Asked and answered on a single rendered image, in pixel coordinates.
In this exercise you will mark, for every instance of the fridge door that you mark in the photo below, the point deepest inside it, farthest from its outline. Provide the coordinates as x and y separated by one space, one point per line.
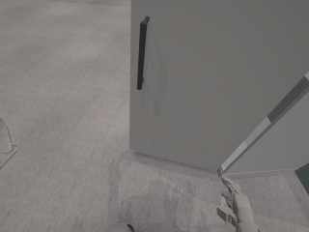
213 70

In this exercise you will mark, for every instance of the robot left hand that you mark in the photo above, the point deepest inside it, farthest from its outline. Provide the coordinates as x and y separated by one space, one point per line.
7 149

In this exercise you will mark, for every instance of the robot right forearm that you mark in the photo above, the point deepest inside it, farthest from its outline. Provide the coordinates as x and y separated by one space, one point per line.
247 226

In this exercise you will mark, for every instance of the handle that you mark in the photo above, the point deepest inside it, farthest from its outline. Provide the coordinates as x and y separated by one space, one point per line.
141 53

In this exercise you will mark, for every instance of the robot right hand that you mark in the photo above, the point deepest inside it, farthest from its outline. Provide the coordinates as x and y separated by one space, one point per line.
239 208

